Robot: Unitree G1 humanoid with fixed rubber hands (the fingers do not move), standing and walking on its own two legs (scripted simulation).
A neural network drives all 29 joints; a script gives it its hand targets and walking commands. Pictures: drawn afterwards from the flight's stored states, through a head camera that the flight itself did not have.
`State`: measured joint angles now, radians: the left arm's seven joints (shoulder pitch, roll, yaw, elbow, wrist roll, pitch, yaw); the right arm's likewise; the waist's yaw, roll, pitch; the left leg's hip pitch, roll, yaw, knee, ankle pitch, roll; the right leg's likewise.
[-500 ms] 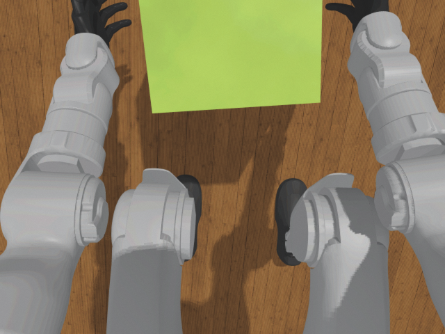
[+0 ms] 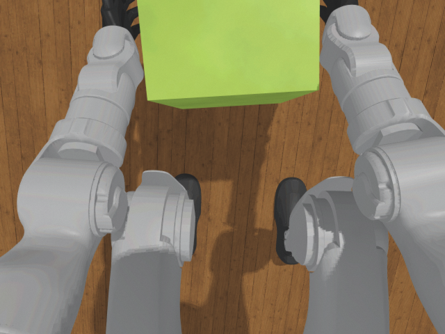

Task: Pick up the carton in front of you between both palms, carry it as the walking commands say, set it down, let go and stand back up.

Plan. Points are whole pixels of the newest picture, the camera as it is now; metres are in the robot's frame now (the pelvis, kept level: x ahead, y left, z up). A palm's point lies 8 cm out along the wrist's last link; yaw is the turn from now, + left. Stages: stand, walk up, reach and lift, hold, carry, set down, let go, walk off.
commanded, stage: reach and lift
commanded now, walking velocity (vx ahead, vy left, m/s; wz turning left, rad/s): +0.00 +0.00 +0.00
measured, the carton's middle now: (228, 38) +0.52 +0.03 -0.24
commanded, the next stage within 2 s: none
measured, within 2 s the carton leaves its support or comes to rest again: leaves its support in 0.06 s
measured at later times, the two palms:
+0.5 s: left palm (61, 8) +0.49 +0.17 -0.01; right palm out of the picture +0.52 -0.13 +0.01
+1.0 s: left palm out of the picture +0.46 +0.16 +0.14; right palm out of the picture +0.48 -0.14 +0.16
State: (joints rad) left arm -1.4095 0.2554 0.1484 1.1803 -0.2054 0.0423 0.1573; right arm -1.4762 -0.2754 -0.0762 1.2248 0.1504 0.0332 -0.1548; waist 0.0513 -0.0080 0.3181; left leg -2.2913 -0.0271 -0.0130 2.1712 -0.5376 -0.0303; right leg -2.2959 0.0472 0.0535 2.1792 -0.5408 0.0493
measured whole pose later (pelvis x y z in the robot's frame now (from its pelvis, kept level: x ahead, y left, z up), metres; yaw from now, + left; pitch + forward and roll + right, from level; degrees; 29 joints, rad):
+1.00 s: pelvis +0.04 -0.01 +0.20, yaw +1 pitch +38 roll +0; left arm -0.78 -0.01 0.39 0.62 0.16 0.40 0.04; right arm -0.82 0.06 -0.38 0.67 -0.17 0.36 -0.09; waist 0.01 -0.05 -0.24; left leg -1.71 -0.03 -0.06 1.55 -0.50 -0.04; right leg -1.70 0.06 0.04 1.56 -0.52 0.02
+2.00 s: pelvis +0.10 -0.01 +0.40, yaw +1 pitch -2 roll +0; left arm -0.23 -0.14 0.25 0.40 0.25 0.59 0.00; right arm -0.25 0.15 -0.26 0.40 -0.24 0.58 -0.01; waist -0.02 0.00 -0.06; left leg -0.21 -0.01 -0.06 0.49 -0.24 -0.01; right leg -0.20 0.02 0.06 0.49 -0.25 0.01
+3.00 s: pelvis +0.10 -0.01 +0.41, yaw +1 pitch -7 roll +0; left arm -0.24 -0.15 0.23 0.24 0.27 0.71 -0.02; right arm -0.27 0.15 -0.24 0.27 -0.26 0.68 0.02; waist 0.01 -0.01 0.03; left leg -0.07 0.00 -0.06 0.38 -0.20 -0.02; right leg -0.07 0.02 0.07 0.39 -0.21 0.00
